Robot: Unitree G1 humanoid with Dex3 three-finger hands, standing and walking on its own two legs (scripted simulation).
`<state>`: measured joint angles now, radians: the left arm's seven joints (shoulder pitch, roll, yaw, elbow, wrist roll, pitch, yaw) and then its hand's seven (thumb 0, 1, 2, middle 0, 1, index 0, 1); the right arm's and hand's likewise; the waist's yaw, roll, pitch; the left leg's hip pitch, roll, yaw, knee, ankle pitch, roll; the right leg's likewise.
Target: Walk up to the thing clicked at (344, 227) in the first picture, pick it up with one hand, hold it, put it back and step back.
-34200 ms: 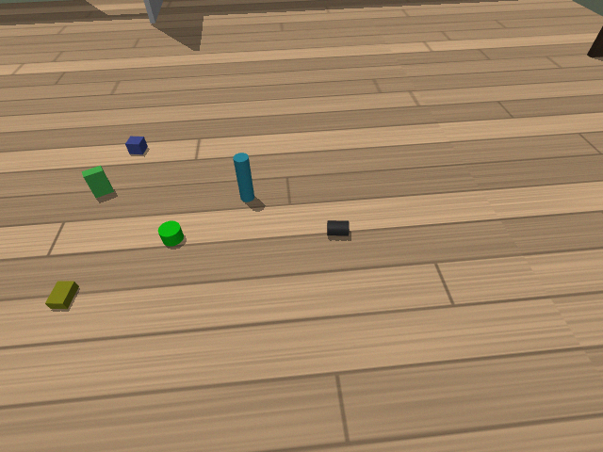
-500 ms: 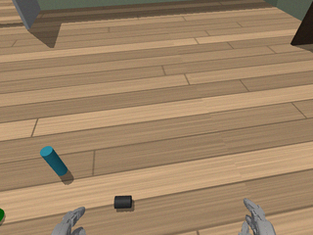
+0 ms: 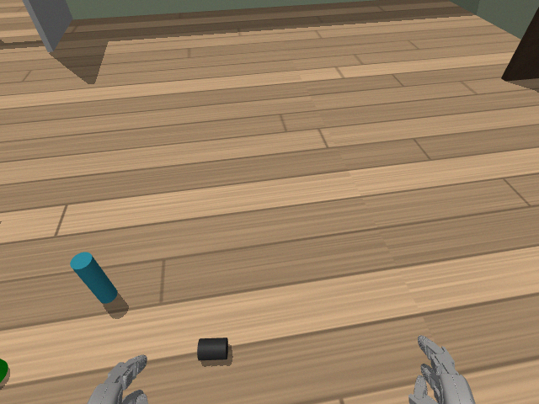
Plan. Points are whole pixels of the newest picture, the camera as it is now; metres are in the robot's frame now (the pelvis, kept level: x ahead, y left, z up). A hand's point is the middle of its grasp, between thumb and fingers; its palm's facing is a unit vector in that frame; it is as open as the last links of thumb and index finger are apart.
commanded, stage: home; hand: left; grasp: from above
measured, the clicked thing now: (213, 348) +0.47 +0.21 -0.68
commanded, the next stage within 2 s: stand in 0.80 s
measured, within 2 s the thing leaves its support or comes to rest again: neither
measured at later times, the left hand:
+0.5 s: hand out of the picture +0.16 +0.18 -0.04, palm faces +0.04 -0.98 -0.21, open 7.4 cm
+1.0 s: hand out of the picture +0.16 +0.20 -0.07, palm faces +0.01 -0.95 -0.31, open 7.4 cm
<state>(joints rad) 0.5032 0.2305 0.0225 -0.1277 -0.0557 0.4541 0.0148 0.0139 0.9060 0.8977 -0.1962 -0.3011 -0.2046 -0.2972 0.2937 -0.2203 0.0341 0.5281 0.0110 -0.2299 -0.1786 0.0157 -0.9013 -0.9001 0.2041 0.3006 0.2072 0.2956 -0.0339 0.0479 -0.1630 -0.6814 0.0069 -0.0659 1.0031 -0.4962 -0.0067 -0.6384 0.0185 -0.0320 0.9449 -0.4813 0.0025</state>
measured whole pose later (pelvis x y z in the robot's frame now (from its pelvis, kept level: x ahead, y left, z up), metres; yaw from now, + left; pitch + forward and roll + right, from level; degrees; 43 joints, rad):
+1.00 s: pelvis +0.00 +0.00 +0.01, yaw +0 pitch +5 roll +0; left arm 0.29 0.26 -0.01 0.28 0.04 0.18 0.03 0.01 0.90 0.90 -0.20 -0.30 -0.21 -0.30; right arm 0.20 -0.25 0.01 0.71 -0.08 -0.10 -0.08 0.01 -0.90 -0.90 0.20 0.30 0.21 0.30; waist 0.02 0.01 -0.03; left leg -0.54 -0.01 -0.04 0.91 -0.45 0.00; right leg -0.52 -0.01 -0.01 0.90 -0.46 0.00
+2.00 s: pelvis -0.01 +0.00 +0.07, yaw +1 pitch -4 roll +0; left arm 0.14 0.30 0.03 1.15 0.02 0.00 0.02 0.01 0.91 0.90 -0.20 -0.30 -0.21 -0.30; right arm 0.14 -0.31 -0.02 1.13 -0.02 0.00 -0.02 0.01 -0.91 -0.90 0.20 0.30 0.21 0.30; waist 0.02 0.02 0.06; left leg -0.10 -0.02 -0.06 0.35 -0.17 0.00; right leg -0.08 -0.02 -0.02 0.34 -0.19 0.01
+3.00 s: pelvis +0.01 -0.01 +0.07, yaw +1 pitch -3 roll +0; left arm 0.10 0.32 0.03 1.15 0.01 -0.01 0.01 0.01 0.91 0.90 -0.20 -0.30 -0.21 -0.30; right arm 0.11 -0.33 0.00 1.13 -0.01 -0.01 -0.01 0.01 -0.90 -0.90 0.20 0.30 0.21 0.30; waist 0.01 0.02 0.06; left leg -0.09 0.00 -0.05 0.32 -0.18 -0.01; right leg -0.07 0.00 -0.02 0.31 -0.20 0.00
